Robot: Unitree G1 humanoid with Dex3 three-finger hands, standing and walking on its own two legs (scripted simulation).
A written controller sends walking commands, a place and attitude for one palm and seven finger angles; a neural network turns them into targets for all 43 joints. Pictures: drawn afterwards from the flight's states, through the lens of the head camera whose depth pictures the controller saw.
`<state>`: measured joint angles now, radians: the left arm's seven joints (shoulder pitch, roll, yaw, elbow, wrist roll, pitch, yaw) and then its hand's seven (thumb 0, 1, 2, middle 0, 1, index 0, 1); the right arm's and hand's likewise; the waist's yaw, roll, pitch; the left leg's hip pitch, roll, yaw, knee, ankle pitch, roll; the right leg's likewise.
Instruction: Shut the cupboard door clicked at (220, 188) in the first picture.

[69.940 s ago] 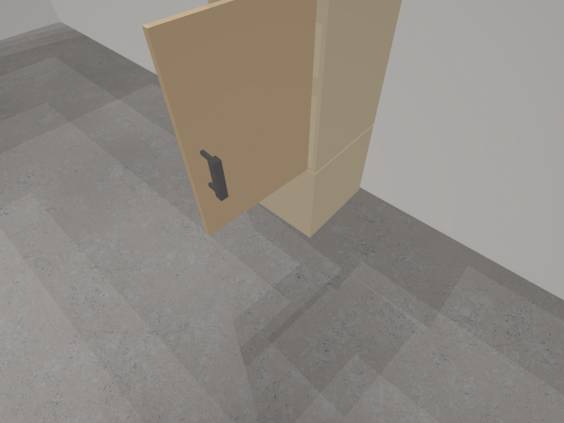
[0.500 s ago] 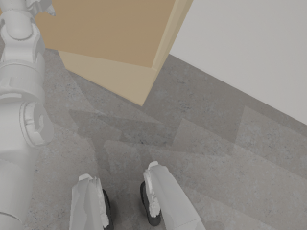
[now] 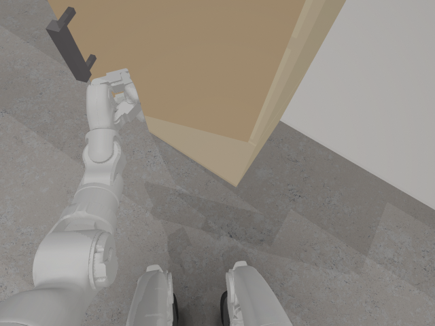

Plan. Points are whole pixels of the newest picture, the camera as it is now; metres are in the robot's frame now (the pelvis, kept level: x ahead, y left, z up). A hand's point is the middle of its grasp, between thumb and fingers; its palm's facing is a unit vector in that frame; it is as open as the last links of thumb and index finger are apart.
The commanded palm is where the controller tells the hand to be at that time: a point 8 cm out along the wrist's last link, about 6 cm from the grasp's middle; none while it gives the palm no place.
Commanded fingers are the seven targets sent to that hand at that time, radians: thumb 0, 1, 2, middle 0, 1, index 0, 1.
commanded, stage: pull the fist back off the door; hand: left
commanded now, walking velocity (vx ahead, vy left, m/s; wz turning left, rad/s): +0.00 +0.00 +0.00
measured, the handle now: (76, 46) +0.64 +0.22 +0.03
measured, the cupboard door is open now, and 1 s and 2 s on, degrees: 19 19 19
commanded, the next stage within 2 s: draw the hand back to the body in 0.10 s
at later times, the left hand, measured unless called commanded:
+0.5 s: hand (95, 125) +0.42 +0.15 +0.10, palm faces +0.07 -1.00 -0.05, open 3.1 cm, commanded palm +0.39 +0.19 +0.10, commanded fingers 0.00 0.90 0.90 -1.30 -1.50 -1.30 -1.50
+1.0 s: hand out of the picture +0.31 +0.23 +0.20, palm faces +0.21 -0.94 -0.25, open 3.4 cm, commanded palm +0.27 +0.27 +0.22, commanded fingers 0.00 0.90 0.90 -0.75 -0.90 -0.75 -0.90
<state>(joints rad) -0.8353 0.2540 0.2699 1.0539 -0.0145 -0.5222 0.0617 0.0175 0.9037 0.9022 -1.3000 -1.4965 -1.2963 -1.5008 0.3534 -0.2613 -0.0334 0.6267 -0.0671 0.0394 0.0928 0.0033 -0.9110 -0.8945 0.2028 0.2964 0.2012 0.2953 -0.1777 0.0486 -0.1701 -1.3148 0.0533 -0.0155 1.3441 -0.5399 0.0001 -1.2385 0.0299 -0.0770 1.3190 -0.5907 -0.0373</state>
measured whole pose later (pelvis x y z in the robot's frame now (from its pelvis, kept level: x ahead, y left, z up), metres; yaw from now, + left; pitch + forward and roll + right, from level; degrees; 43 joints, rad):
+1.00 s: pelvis +0.03 +0.02 +0.12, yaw +1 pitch +3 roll -1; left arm 0.07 0.29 0.08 0.11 -0.07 -0.11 0.09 0.02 0.90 0.90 -1.01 -1.18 -1.01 -1.18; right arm 0.21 -0.22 0.03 0.51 0.05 0.05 -0.10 0.01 -0.91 -0.89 0.20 0.30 0.20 0.30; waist 0.01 0.05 -0.07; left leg -0.40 0.00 0.04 0.68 -0.34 0.03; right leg -0.34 0.00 -0.03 0.65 -0.37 0.00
